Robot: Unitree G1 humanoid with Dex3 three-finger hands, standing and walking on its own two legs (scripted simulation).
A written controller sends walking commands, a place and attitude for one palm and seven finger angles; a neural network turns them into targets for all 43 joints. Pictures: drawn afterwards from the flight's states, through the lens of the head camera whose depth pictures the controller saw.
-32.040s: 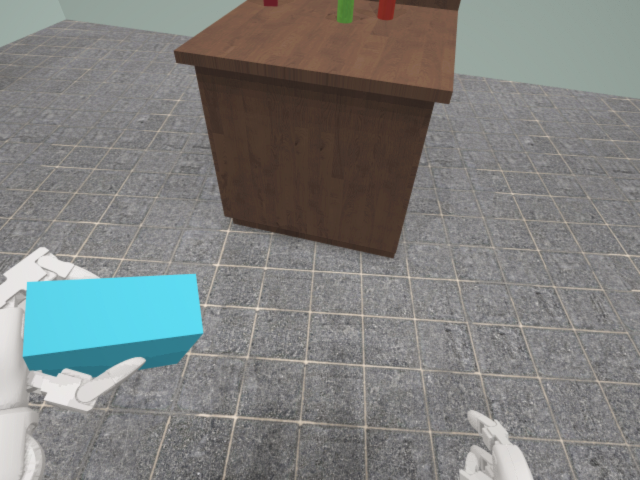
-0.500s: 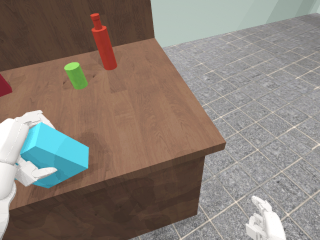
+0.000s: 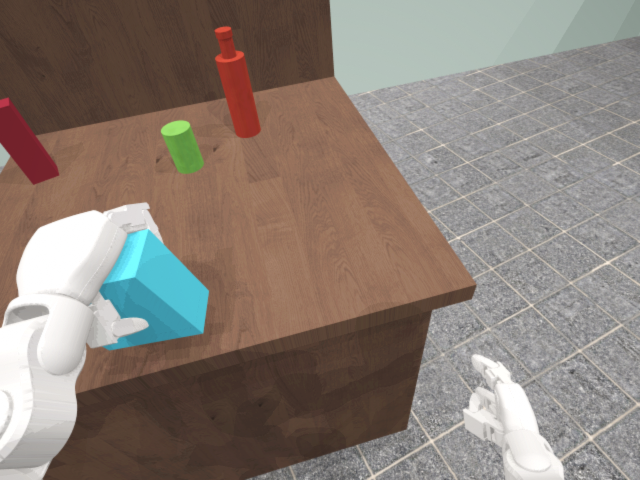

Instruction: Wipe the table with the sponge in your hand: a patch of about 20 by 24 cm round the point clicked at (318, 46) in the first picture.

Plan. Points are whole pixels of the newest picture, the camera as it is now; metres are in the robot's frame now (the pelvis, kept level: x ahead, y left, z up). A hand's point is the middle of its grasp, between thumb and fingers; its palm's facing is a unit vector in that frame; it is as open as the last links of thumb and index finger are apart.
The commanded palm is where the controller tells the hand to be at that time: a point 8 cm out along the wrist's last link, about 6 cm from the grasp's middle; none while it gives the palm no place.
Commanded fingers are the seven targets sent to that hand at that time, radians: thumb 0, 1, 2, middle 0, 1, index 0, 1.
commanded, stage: turn the palm down, sponge in hand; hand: left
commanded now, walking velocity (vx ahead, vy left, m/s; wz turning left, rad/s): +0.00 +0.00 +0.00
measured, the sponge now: (139, 304) +0.24 +0.26 +0.13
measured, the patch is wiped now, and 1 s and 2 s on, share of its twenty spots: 0.00 0.00 0.00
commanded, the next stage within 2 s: move the sponge above the wiping area in 0.66 s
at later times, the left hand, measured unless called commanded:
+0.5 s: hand (113, 275) +0.22 +0.24 +0.20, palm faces +0.25 -0.03 -0.97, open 9.8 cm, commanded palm +0.18 +0.26 +0.27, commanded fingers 0.00 0.10 1.30 -1.20 -1.60 -1.20 -1.60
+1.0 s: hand (80, 255) +0.23 +0.28 +0.22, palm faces +0.30 -0.01 -0.95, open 9.8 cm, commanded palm +0.19 +0.27 +0.26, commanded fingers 0.00 0.10 1.30 -1.20 -1.60 -1.20 -1.60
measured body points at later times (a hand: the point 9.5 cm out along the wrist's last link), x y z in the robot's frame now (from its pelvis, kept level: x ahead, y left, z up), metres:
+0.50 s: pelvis -0.01 -0.02 +0.00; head -0.03 -0.07 +0.45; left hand +0.21 +0.24 +0.26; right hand +0.25 -0.21 -0.08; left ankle +0.00 +0.12 -0.74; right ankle +0.02 -0.12 -0.74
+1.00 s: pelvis -0.01 -0.03 +0.00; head -0.04 -0.08 +0.44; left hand +0.21 +0.27 +0.27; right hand +0.23 -0.23 -0.08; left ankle +0.00 +0.12 -0.74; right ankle +0.02 -0.12 -0.74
